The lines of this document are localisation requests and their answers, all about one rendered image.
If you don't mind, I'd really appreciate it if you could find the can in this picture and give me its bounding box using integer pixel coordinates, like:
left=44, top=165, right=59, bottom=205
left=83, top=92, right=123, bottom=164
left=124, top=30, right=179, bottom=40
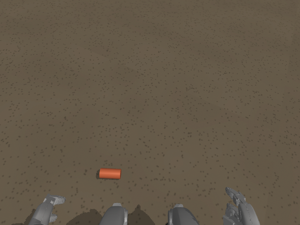
left=99, top=168, right=121, bottom=179

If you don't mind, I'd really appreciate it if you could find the right robot hand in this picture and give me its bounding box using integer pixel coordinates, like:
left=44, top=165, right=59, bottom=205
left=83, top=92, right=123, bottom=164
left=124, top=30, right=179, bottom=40
left=223, top=187, right=260, bottom=225

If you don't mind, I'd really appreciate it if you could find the left robot hand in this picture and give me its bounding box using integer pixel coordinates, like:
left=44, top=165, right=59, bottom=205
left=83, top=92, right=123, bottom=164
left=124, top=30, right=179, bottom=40
left=28, top=194, right=66, bottom=225

